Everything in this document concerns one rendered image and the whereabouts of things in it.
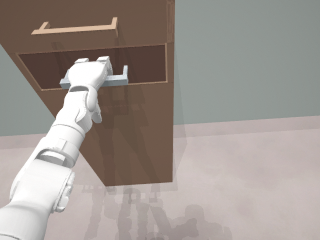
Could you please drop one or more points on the left robot hand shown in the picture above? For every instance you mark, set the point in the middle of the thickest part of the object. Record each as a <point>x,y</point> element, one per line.
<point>93,73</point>

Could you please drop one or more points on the drawer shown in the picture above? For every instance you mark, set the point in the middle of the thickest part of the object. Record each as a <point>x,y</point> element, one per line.
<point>145,62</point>

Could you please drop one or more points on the robot left forearm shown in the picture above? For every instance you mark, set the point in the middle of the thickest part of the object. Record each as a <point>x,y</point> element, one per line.
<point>62,143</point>

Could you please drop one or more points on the handle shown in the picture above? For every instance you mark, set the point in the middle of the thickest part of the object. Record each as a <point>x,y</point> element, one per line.
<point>111,80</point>
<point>75,33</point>

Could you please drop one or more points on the cabinet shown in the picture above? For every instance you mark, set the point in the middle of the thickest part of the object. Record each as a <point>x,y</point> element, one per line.
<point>133,144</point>

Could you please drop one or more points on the robot left upper arm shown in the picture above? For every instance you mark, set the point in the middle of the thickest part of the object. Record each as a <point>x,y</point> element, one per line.
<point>45,188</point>

